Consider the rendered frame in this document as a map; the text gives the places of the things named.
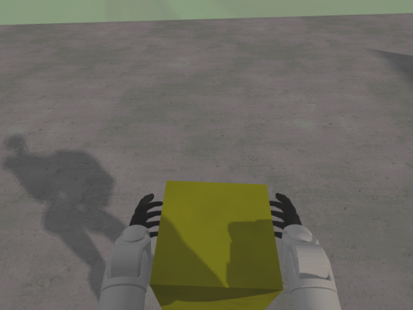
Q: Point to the robot right hand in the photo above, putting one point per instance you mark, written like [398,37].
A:
[289,215]

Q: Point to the carton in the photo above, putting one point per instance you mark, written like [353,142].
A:
[216,248]

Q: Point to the right robot forearm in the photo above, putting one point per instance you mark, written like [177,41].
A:
[310,278]

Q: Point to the left robot forearm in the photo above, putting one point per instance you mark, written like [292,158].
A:
[126,272]

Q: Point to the robot left hand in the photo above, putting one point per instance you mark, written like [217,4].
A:
[141,215]

